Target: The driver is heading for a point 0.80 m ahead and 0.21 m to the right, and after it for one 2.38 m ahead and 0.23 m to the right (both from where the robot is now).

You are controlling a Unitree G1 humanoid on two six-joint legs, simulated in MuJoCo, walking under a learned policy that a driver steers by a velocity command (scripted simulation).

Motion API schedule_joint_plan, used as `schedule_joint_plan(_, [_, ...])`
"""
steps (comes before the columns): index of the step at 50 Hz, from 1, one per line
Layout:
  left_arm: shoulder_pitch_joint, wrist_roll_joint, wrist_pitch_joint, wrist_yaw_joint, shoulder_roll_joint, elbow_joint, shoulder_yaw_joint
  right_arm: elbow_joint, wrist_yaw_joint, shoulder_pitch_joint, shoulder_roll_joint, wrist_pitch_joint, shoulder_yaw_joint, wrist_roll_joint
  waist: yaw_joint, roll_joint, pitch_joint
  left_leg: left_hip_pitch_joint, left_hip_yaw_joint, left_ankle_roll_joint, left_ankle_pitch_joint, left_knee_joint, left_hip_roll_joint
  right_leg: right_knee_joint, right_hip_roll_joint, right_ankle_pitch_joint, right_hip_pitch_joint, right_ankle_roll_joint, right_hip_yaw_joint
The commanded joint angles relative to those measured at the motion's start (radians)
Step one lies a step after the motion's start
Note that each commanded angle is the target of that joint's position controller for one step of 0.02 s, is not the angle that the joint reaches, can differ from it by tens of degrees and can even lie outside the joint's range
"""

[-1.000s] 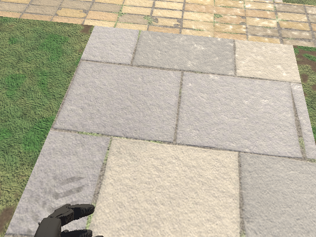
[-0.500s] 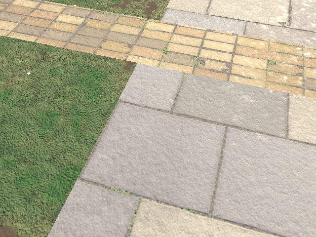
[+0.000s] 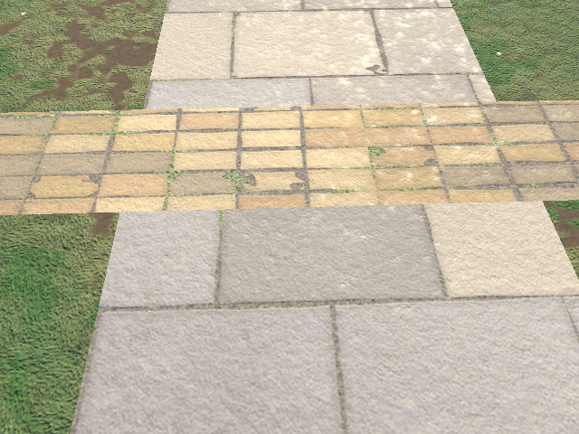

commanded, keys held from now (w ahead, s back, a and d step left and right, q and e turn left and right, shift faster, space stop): w+e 0.44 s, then e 0.08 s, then no key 0.48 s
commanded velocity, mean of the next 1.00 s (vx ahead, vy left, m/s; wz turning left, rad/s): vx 0.33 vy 0.00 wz -0.41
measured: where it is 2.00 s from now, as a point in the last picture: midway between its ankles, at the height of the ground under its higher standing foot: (377, 338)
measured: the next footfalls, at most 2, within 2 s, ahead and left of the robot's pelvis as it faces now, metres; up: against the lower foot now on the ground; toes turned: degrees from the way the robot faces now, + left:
right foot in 0.14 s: +0.25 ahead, -0.12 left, +0.00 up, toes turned -7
left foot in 0.60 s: +0.57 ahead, +0.00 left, +0.00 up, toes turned -23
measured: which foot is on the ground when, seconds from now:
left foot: down 0.00-0.14, up 0.16-0.58, down 0.60-1.00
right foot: up 0.00-0.12, down 0.14-0.60, up 0.62-0.92, down 0.94-1.00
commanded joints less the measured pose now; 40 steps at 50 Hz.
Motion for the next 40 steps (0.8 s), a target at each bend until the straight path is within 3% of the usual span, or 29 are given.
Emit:
schedule_joint_plan(1, [-0.158, -0.002, -0.014, -0.023, 0.032, -0.125, -0.003, -0.031, -0.01, 0.038, -0.166, 0.012, -0.038, 0.012, -0.018, 0.07, 0.122, 0.046, -0.055, 0.115, 0.504, -0.013, 0.333, -0.053, 0.002, -0.075, -0.101, -0.022, -0.053])
schedule_joint_plan(4, [-0.1, -0.007, -0.011, -0.037, 0.075, -0.15, 0.018, -0.053, -0.018, -0.007, -0.211, 0.03, -0.05, 0.022, 0.047, 0.126, 0.046, 0.061, -0.008, 0.086, 0.975, 0.166, 0.333, -0.062, 0.089, -0.224, 0.093, -0.074, -0.151])
schedule_joint_plan(5, [-0.005, -0.011, -0.01, -0.037, 0.112, -0.137, 0.037, -0.061, -0.02, -0.026, -0.226, 0.037, -0.053, 0.024, 0.104, 0.144, -0.012, 0.043, 0.001, 0.074, 1.104, 0.307, 0.323, -0.065, 0.131, -0.262, 0.225, -0.099, -0.171])
schedule_joint_plan(6, [0.151, -0.013, -0.01, -0.028, 0.169, -0.102, 0.068, -0.072, -0.019, -0.053, -0.232, 0.04, -0.051, 0.029, 0.191, 0.129, -0.098, -0.037, 0.017, 0.044, 1.07, 0.518, 0.285, -0.146, 0.171, -0.195, 0.461, -0.137, -0.165])
schedule_joint_plan(7, [0.298, -0.008, 0.0, -0.003, 0.264, -0.071, 0.103, -0.095, -0.018, -0.051, -0.212, 0.029, -0.042, 0.015, 0.243, 0.013, -0.191, -0.294, 0.016, -0.005, 0.712, 0.839, 0.233, -0.189, 0.039, -0.204, 0.765, -0.198, 0.071])
schedule_joint_plan(8, [0.246, -0.011, -0.005, 0.004, 0.346, -0.099, 0.111, -0.149, -0.001, 0.019, -0.06, -0.007, 0.001, -0.004, 0.112, -0.228, -0.277, -0.728, -0.112, -0.069, -0.235, 1.225, -0.012, -0.32, -0.219, -0.275, 1.062, -0.399, 0.683])
schedule_joint_plan(9, [0.301, 0.008, -0.011, 0.002, 0.278, -0.102, 0.085, -0.178, 0.02, -0.069, -0.129, -0.059, -0.006, 0.039, 0.176, -0.128, -0.371, -0.844, -0.345, -0.037, -0.259, 1.3, 0.0, -0.432, -0.253, -0.311, 1.115, -0.408, 0.816])
schedule_joint_plan(10, [0.278, 0.013, -0.02, 0.004, 0.209, -0.097, 0.069, -0.203, 0.028, -0.144, -0.148, -0.076, -0.01, 0.068, 0.175, -0.085, -0.251, -0.912, -0.347, -0.008, -0.191, 1.264, 0.054, -0.418, -0.217, -0.259, 1.039, -0.353, 0.646])
schedule_joint_plan(11, [0.198, 0.003, -0.03, 0.0, 0.163, -0.11, 0.055, -0.199, 0.024, -0.156, -0.145, -0.079, -0.01, 0.053, 0.119, 0.024, -0.143, -0.877, -0.34, 0.002, -0.112, 1.146, 0.105, -0.418, -0.163, -0.168, 0.866, -0.305, 0.5])
schedule_joint_plan(12, [0.125, 0.001, -0.033, 0.001, 0.128, -0.13, 0.044, -0.191, 0.014, -0.163, -0.161, -0.07, -0.021, 0.022, 0.08, 0.048, -0.104, -0.796, -0.332, -0.004, -0.074, 1.051, 0.139, -0.429, -0.125, -0.091, 0.726, -0.272, 0.411])
schedule_joint_plan(13, [0.085, 0.006, -0.034, 0.005, 0.112, -0.15, 0.036, -0.19, 0.013, -0.144, -0.167, -0.053, -0.029, 0.012, 0.048, 0.047, -0.075, -0.728, -0.333, -0.013, -0.052, 1.006, 0.156, -0.456, -0.098, -0.043, 0.624, -0.266, 0.364])
schedule_joint_plan(16, [0.101, 0.005, -0.037, 0.022, 0.162, -0.159, 0.045, -0.217, 0.01, -0.155, -0.136, -0.02, -0.026, -0.003, 0.023, 0.034, -0.037, -0.681, -0.304, -0.058, 0.003, 0.855, 0.156, -0.497, -0.072, 0.055, 0.487, -0.27, 0.302])
schedule_joint_plan(19, [0.147, -0.002, -0.032, 0.04, 0.192, -0.158, 0.054, -0.26, 0.007, -0.275, -0.111, -0.013, -0.014, -0.009, 0.061, 0.003, -0.007, -0.672, -0.281, -0.084, 0.199, 0.619, 0.119, -0.496, -0.013, 0.037, 0.433, -0.227, 0.23])
schedule_joint_plan(22, [0.192, -0.006, -0.021, 0.043, 0.189, -0.156, 0.054, -0.292, 0.019, -0.376, -0.094, -0.019, -0.004, 0.003, 0.109, -0.039, -0.001, -0.598, -0.267, -0.08, 0.371, 0.405, 0.06, -0.469, 0.021, -0.055, 0.416, -0.181, 0.216])
schedule_joint_plan(26, [0.244, -0.009, 0.006, 0.054, 0.181, -0.147, 0.053, -0.333, 0.032, -0.414, -0.138, -0.03, -0.017, 0.005, 0.117, -0.075, -0.022, -0.553, -0.286, -0.055, 0.344, 0.281, 0.001, -0.309, 0.007, 0.053, 0.52, -0.131, 0.3])
schedule_joint_plan(28, [0.218, -0.002, 0.016, 0.064, 0.172, -0.165, 0.05, -0.319, 0.04, -0.352, -0.157, -0.04, -0.025, 0.0, 0.085, -0.102, -0.055, -0.5, -0.284, -0.022, 0.323, 0.244, -0.001, -0.212, -0.003, 0.108, 0.582, -0.104, 0.337])
schedule_joint_plan(29, [0.185, -0.003, 0.016, 0.066, 0.159, -0.18, 0.045, -0.306, 0.039, -0.288, -0.166, -0.047, -0.029, -0.012, 0.042, -0.1, -0.083, -0.405, -0.267, 0.005, 0.411, 0.184, 0.009, -0.126, 0.031, 0.162, 0.579, -0.072, 0.317])
schedule_joint_plan(30, [0.17, 0.009, 0.009, 0.065, 0.116, -0.208, 0.029, -0.301, 0.035, -0.197, -0.211, -0.053, -0.037, -0.036, 0.006, -0.055, -0.189, -0.193, -0.345, 0.063, 0.674, 0.235, 0.128, 0.054, 0.082, 0.084, 0.502, -0.029, 0.277])
schedule_joint_plan(31, [0.298, 0.022, 0.003, 0.065, 0.066, -0.213, 0.013, -0.299, 0.03, -0.099, -0.261, -0.046, -0.043, -0.059, 0.027, 0.167, -0.339, 0.137, -0.603, 0.22, 1.105, 0.317, 0.387, 0.379, 0.197, -0.459, 0.258, 0.039, 0.19])
schedule_joint_plan(32, [0.42, 0.003, -0.003, 0.054, 0.118, -0.206, 0.009, -0.266, 0.039, -0.045, -0.25, -0.026, -0.047, -0.019, 0.049, 0.36, -0.475, 0.27, -0.888, 0.358, 0.96, 0.288, 0.533, 0.595, 0.214, -0.802, 0.099, 0.072, 0.18])
schedule_joint_plan(33, [0.382, -0.01, 0.008, 0.052, 0.198, -0.183, 0.029, -0.297, 0.039, -0.1, -0.193, -0.009, -0.033, -0.001, 0.028, 0.214, -0.395, 0.176, -0.837, 0.323, 0.709, 0.248, 0.475, 0.687, 0.158, -0.731, 0.04, 0.096, 0.207])
schedule_joint_plan(34, [0.265, -0.009, 0.026, 0.055, 0.212, -0.199, 0.033, -0.311, 0.034, -0.153, -0.147, 0.008, -0.015, -0.005, 0.013, 0.133, -0.27, 0.061, -0.702, 0.267, 0.583, 0.23, 0.406, 0.687, 0.13, -0.669, 0.005, 0.11, 0.157])
schedule_joint_plan(35, [0.205, -0.001, 0.043, 0.06, 0.196, -0.209, 0.032, -0.31, 0.035, -0.2, -0.118, 0.018, 0.002, -0.012, 0.026, 0.087, -0.179, -0.084, -0.613, 0.243, 0.539, 0.197, 0.35, 0.626, 0.103, -0.633, 0.02, 0.115, 0.134])
schedule_joint_plan(36, [0.188, 0.007, 0.058, 0.064, 0.176, -0.217, 0.03, -0.305, 0.037, -0.236, -0.104, 0.024, 0.011, -0.015, 0.056, 0.091, -0.128, -0.207, -0.555, 0.22, 0.5, 0.165, 0.307, 0.528, 0.069, -0.606, 0.083, 0.113, 0.128])
schedule_joint_plan(37, [0.211, 0.007, 0.068, 0.063, 0.135, -0.213, 0.02, -0.297, 0.04, -0.262, -0.114, 0.029, 0.009, -0.022, 0.087, 0.123, -0.096, -0.318, -0.483, 0.196, 0.488, 0.131, 0.259, 0.415, 0.06, -0.584, 0.179, 0.111, 0.092])
schedule_joint_plan(39, [0.234, 0.014, 0.069, 0.065, 0.079, -0.203, 0.001, -0.288, 0.042, -0.287, -0.135, 0.033, 0.001, -0.023, 0.1, 0.175, -0.107, -0.394, -0.388, 0.198, 0.585, 0.113, 0.213, 0.216, 0.069, -0.545, 0.315, 0.116, 0.025])
schedule_joint_plan(40, [0.222, 0.018, 0.064, 0.065, 0.074, -0.203, -0.004, -0.281, 0.04, -0.279, -0.146, 0.036, -0.003, -0.019, 0.09, 0.182, -0.134, -0.377, -0.381, 0.207, 0.622, 0.119, 0.22, 0.142, 0.067, -0.495, 0.353, 0.114, 0.019])
Keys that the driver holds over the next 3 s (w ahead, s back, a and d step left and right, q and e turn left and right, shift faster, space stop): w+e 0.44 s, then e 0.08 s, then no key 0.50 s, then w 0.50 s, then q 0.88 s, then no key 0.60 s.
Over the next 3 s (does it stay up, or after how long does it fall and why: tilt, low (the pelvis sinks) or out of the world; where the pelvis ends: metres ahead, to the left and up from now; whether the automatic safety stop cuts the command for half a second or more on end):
stays up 0.72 -0.21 0.00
